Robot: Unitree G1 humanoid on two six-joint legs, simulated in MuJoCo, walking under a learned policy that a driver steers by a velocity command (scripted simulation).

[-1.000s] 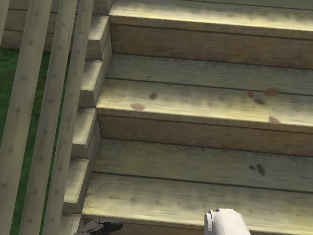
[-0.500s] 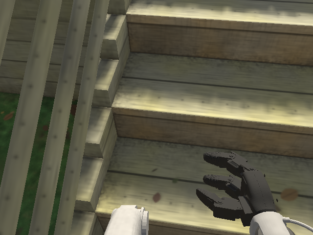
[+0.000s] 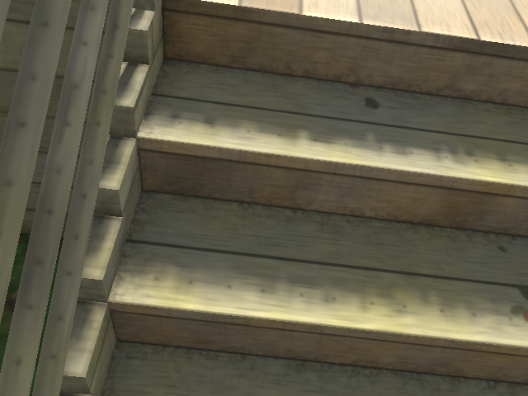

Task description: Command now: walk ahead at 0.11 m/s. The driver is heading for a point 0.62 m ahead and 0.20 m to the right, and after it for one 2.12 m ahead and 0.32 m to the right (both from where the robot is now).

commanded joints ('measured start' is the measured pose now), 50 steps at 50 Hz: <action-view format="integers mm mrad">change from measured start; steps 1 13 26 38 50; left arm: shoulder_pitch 101 121 -249 388 266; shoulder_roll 50 -10 -59 366 48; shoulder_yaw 28 33 2 133 26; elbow -23 53 -272 -132 206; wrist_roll -11 -25 -10 9 -3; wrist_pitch -13 -49 -118 -73 -221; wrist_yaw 9 -7 -30 -8 -72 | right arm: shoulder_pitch -92 -19 180 -192 -460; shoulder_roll -150 4 -75 -46 165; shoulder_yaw -39 -30 -41 -46 63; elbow -109 -95 92 -189 -380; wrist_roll -12 19 -47 24 17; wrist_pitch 16 67 -37 -70 56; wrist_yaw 0 -13 -13 102 -14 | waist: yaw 56 -39 -23 273 14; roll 412 -27 124 -342 18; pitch -51 71 63 -393 65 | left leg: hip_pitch -73 54 370 -420 -1181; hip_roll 142 -61 295 -167 -184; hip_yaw -150 39 -288 -164 -103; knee -185 64 -310 931 1919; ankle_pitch -307 -189 -416 -55 -21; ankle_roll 171 82 202 78 130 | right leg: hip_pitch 244 225 -972 590 269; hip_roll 20 -59 15 -164 -137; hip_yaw -60 150 159 764 209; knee -216 -931 1222 -704 -821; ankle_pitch -226 -366 -342 -1053 -168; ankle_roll -28 -189 -140 -144 -72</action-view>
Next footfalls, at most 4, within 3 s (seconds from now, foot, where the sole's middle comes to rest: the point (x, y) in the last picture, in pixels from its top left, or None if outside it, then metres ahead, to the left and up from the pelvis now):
0.10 right None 0.09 -0.15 -0.78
0.30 left None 0.06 0.03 -0.78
0.74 right None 0.37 -0.33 -0.61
1.22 left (357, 261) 0.70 -0.25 -0.44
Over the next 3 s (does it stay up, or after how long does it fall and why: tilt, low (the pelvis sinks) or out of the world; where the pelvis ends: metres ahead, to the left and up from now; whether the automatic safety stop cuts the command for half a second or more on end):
stays up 0.89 -0.29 0.43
